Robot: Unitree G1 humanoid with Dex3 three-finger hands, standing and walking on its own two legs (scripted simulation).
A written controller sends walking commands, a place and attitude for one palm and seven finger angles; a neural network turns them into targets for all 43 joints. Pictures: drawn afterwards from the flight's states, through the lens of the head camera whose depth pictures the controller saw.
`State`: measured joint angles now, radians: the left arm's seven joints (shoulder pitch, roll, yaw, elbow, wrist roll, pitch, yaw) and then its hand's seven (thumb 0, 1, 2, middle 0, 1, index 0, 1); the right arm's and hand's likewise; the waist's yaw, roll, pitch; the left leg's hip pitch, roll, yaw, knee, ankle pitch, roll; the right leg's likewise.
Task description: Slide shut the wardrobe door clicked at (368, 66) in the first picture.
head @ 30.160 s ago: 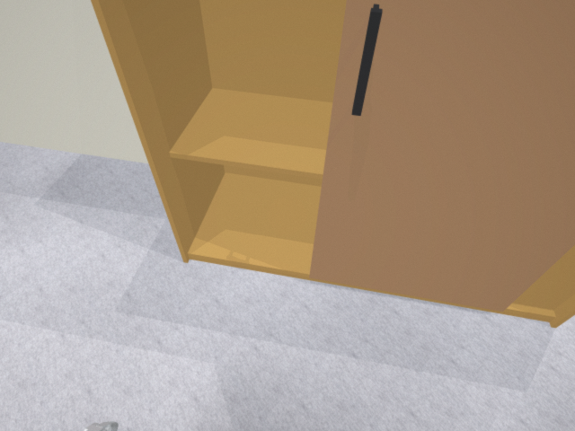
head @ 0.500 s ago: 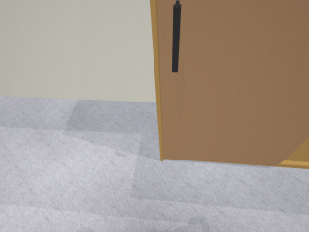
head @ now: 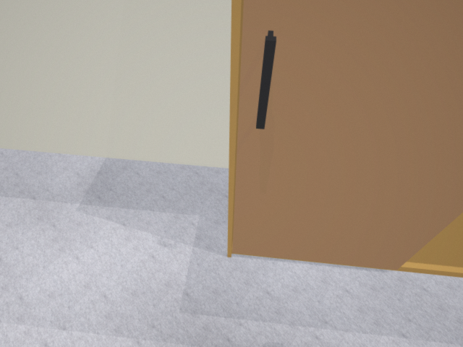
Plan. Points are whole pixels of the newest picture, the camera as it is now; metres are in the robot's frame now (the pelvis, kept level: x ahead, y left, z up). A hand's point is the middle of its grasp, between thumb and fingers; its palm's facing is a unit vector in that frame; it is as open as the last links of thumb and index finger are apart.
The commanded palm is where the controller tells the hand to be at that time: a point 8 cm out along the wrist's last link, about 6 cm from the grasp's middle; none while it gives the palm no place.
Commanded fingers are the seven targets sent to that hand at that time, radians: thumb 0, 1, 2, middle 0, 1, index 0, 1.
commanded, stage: let the arm hang, fingers relaxed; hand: right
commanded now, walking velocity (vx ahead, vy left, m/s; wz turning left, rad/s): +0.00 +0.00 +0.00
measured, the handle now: (265, 83) +0.60 -0.03 +0.16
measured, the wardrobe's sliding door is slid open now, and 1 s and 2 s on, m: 0.00 0.00 0.00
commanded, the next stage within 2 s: look to check the result in 0.24 s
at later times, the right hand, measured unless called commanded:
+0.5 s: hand out of the picture +0.00 -0.15 -0.18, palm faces +0.01 +0.98 -0.19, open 7.4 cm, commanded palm none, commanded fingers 0.00 -0.90 -0.90 0.20 0.30 0.20 0.30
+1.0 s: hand out of the picture +0.04 -0.17 -0.17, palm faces +0.00 +0.97 -0.23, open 7.4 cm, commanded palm none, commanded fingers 0.00 -0.90 -0.90 0.20 0.30 0.20 0.30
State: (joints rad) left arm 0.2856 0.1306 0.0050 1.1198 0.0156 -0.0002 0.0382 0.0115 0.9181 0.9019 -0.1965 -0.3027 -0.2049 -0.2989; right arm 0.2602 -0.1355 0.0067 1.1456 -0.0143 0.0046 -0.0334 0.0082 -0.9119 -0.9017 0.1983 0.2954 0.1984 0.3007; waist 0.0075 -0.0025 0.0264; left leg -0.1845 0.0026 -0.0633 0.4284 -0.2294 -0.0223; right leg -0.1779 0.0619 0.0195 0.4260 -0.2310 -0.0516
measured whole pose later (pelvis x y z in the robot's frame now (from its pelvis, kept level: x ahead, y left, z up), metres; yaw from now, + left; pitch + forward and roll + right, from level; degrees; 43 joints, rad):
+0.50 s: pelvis +0.00 +0.02 +0.00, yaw +0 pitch -1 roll +0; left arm 0.28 0.15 0.01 1.13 0.02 0.00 0.04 0.00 0.91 0.90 -0.19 -0.30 -0.20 -0.30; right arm 0.25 -0.15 0.00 1.16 -0.01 0.00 -0.03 0.01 -0.91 -0.90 0.20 0.30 0.20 0.30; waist 0.01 0.00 0.05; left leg -0.17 -0.03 -0.06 0.41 -0.22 0.00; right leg -0.17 0.03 0.03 0.42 -0.23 -0.03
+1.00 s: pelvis +0.00 +0.02 +0.00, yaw +0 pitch -1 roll +0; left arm 0.22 0.20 0.01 1.13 0.02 0.00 0.03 0.00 0.91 0.90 -0.20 -0.30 -0.20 -0.30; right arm 0.19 -0.20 -0.01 1.14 -0.01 -0.01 -0.03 0.01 -0.91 -0.90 0.20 0.30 0.20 0.30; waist 0.01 0.00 0.05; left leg -0.15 -0.03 -0.05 0.38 -0.21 0.01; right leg -0.14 0.02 0.03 0.38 -0.22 -0.01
